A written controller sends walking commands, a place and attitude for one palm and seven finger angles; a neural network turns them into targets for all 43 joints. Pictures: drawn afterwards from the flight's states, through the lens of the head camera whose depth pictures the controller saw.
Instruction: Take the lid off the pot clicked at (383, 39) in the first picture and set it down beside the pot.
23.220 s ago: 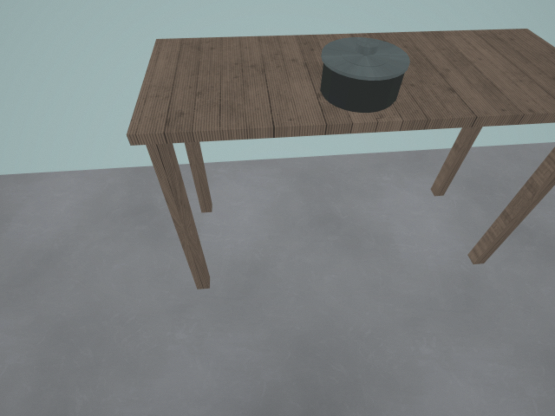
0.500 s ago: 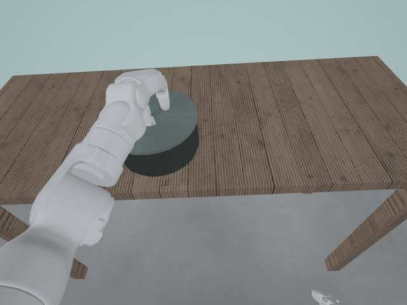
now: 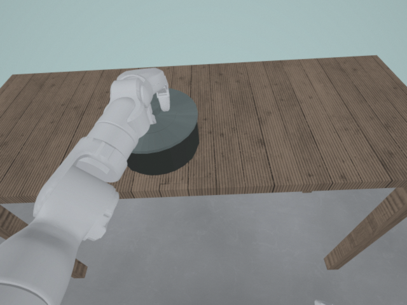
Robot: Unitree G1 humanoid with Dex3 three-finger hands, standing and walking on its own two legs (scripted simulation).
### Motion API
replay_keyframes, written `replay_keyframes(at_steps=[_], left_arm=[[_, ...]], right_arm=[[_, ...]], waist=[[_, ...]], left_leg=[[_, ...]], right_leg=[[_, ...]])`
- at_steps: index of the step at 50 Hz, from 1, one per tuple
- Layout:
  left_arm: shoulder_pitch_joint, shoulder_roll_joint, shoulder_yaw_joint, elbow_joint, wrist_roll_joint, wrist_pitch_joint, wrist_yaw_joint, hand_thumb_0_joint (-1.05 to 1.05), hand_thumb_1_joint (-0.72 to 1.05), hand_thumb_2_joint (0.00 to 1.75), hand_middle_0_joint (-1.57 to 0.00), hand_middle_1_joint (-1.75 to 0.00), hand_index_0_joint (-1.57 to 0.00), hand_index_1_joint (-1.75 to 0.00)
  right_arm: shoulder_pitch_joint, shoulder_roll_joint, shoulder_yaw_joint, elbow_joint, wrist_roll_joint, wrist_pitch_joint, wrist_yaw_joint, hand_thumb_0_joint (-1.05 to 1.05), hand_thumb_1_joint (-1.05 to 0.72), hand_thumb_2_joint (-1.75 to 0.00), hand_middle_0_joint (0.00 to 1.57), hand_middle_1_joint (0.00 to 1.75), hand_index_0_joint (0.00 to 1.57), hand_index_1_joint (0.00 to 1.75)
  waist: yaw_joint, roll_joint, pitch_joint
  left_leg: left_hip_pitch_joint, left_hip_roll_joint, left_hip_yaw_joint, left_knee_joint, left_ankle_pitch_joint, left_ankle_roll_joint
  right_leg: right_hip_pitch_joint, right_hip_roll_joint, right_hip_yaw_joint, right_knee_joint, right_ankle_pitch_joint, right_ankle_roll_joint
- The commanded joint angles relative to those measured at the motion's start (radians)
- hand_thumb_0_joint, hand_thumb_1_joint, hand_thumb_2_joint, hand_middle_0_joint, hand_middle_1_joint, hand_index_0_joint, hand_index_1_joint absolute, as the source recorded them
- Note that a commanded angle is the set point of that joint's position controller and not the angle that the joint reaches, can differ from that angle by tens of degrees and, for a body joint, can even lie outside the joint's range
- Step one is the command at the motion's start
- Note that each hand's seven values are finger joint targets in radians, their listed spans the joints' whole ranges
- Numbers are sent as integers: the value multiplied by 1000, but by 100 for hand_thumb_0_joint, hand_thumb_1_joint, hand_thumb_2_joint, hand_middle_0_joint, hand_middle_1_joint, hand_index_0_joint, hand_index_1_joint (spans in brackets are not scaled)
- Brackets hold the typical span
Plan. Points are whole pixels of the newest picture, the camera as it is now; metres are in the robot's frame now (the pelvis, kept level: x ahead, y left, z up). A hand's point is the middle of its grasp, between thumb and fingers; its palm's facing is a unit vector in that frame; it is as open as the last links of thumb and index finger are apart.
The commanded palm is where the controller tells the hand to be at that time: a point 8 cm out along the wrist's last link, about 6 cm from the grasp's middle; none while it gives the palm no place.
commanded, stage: close the fingers and squeeze the knob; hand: left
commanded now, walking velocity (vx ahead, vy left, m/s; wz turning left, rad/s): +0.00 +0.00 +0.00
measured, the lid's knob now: (148, 107) +0.49 +0.11 +0.14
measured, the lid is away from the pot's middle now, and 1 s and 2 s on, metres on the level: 0.00 0.01 0.02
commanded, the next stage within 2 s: lift the lid straight up in 0.08 s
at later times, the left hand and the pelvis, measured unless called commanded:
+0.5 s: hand (146, 109) +0.46 +0.10 +0.16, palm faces -0.35 -0.08 -0.93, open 7.4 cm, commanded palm +0.45 +0.11 +0.24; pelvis +0.00 +0.00 +0.00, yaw +0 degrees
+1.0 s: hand (138, 90) +0.47 +0.11 +0.20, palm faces -0.30 -0.08 -0.95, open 7.3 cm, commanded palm +0.46 +0.11 +0.28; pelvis +0.00 +0.00 +0.00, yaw +0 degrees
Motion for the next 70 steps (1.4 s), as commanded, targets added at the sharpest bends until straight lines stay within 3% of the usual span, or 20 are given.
replay_keyframes(at_steps=[1,6,9,12,14,16,19,23,24,29,30,37,49,54,55,62,64,67,69,70], left_arm=[[-526,178,91,-179,16,-25,23,0,48,108,-72,-99,-88,-108],[-470,194,105,-153,10,-29,12,0,52,109,-74,-101,-91,-109],[-476,146,77,-211,-12,-37,8,0,53,110,-74,-101,-92,-109],[-503,221,124,-244,8,-35,15,0,53,110,-74,-101,-92,-109],[-517,195,109,-318,-11,-45,16,0,54,110,-74,-102,-92,-109],[-533,270,156,-319,11,-43,22,0,54,110,-74,-102,-92,-109],[-538,242,134,-303,-4,-37,25,0,54,110,-74,-102,-93,-109],[-616,338,187,-350,30,-34,38,0,54,110,-74,-102,-93,-110],[-600,285,152,-370,15,-42,36,0,54,110,-74,-102,-93,-110],[-617,254,126,-348,14,-36,36,0,54,110,-74,-102,-93,-110],[-631,307,162,-324,31,-32,38,0,54,110,-74,-102,-93,-110],[-706,336,175,-299,31,-39,26,0,54,110,-74,-102,-93,-110],[-679,268,126,-326,9,-31,-17,0,54,110,-74,-102,-93,-110],[-760,313,153,-355,17,-36,-12,0,54,110,-74,-102,-93,-110],[-812,396,209,-397,39,-41,-6,0,54,110,-74,-102,-93,-110],[-776,318,148,-242,45,-18,-12,0,54,110,-74,-102,-93,-110],[-769,297,139,-272,26,-25,-17,0,54,110,-74,-102,-93,-110],[-817,355,169,-269,54,-23,-22,0,54,110,-74,-102,-93,-110],[-810,300,127,-262,28,-26,-31,0,54,110,-74,-102,-93,-110],[-848,349,158,-283,51,-27,-30,0,54,110,-74,-102,-93,-110]], right_arm=[[-37,-125,-38,-121,-5,-47,-9,0,-90,-90,20,30,20,30],[-39,-124,-35,-126,-4,-47,-8,0,-90,-90,20,30,20,30],[-38,-123,-41,-134,-4,-48,-7,0,-90,-90,20,30,20,30],[-52,-118,-38,-136,-3,-53,-6,0,-90,-90,20,30,20,30],[-55,-115,-43,-152,-4,-60,-4,0,-90,-90,20,30,20,30],[-57,-117,-40,-146,-5,-67,-4,0,-90,-90,20,30,20,30],[-62,-118,-40,-144,0,-67,-6,0,-90,-90,20,30,20,30],[-72,-116,-34,-141,0,-80,-7,0,-90,-90,20,30,20,30],[-75,-112,-39,-154,-1,-85,-6,0,-90,-90,20,30,20,30],[-67,-116,-41,-140,1,-91,-4,0,-90,-90,20,30,20,30],[-65,-114,-38,-132,0,-93,-6,0,-90,-90,20,30,20,30],[-54,-116,-36,-120,-4,-118,-18,0,-90,-90,20,30,20,30],[-62,-122,-41,-136,2,-118,-2,0,-90,-90,20,30,20,30],[-56,-121,-41,-134,-2,-134,-7,0,-90,-90,20,30,20,30],[-60,-117,-36,-131,-4,-141,-7,0,-90,-90,20,30,20,30],[-65,-116,-30,-120,2,-137,-6,0,-90,-90,20,30,20,30],[-60,-123,-36,-130,-2,-139,-6,0,-90,-90,20,30,20,30],[-67,-117,-28,-129,-3,-145,-10,0,-90,-90,20,30,20,30],[-62,-121,-30,-130,1,-140,-11,0,-90,-90,20,30,20,30],[-65,-116,-28,-129,-1,-148,-13,0,-90,-90,20,30,20,30]], waist=[[-17,-111,-356],[-12,-142,-339],[-15,-131,-333],[-5,-129,-360],[-5,-109,-389],[5,-109,-402],[-3,-125,-362],[11,-77,-420],[3,-67,-430],[-7,-79,-404],[-2,-105,-408],[-6,-112,-448],[-7,-96,-406],[-7,-62,-436],[8,-76,-478],[-1,-119,-379],[-3,-97,-409],[2,-100,-427],[-10,-109,-412],[-2,-111,-427]], left_leg=[[316,-8,-30,0,230,44],[294,-13,-25,5,257,47],[304,-10,-21,3,284,51],[332,-9,-27,3,297,49],[354,-8,-30,9,327,52],[357,-9,-31,8,337,51],[326,-12,-27,0,299,53],[362,-10,-35,-1,327,46],[374,-10,-37,8,350,49],[376,-5,-42,10,353,46],[366,-5,-41,3,310,43],[374,-15,-39,6,315,50],[375,-11,-40,5,379,52],[404,-10,-51,5,369,49],[411,-7,-59,-2,363,42],[349,-10,-43,-19,284,41],[364,-9,-41,-14,309,45],[366,-12,-41,-14,297,44],[358,-10,-43,-19,296,46],[368,-9,-43,-19,281,44]], right_leg=[[-21,54,-35,-53,382,-46],[8,53,-31,-56,427,-42],[2,48,-34,-64,447,-44],[22,52,-29,-56,454,-42],[30,49,-29,-61,471,-45],[53,52,-23,-54,491,-43],[43,50,-28,-65,472,-44],[65,50,-19,-49,490,-44],[57,47,-20,-57,496,-46],[23,51,-29,-60,473,-47],[34,54,-26,-56,452,-43],[57,48,-16,-55,501,-40],[49,45,-23,-72,514,-42],[39,48,-23,-71,486,-46],[67,49,-20,-55,481,-45],[20,49,-26,-68,426,-46],[35,44,-25,-74,443,-48],[45,43,-17,-67,445,-46],[41,42,-23,-80,438,-46],[40,45,-17,-75,426,-44]])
